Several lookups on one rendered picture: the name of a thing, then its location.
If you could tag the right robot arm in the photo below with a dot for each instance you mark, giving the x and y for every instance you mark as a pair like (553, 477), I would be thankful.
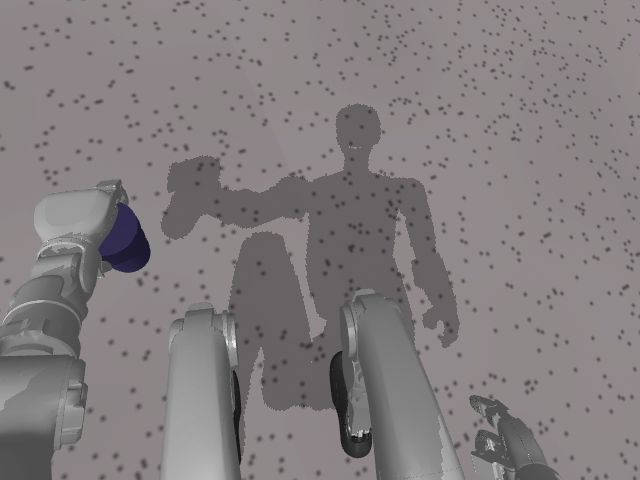
(536, 472)

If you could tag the right robot hand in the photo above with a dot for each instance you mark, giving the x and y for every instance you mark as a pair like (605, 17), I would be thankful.
(499, 457)

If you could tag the cup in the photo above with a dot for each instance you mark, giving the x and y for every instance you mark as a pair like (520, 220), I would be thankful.
(126, 247)

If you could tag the left robot arm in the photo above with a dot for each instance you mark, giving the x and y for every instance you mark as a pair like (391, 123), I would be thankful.
(42, 390)

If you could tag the right robot foot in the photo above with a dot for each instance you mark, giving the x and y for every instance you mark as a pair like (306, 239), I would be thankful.
(356, 447)

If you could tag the left robot hand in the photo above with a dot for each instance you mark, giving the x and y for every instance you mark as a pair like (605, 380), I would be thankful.
(88, 215)

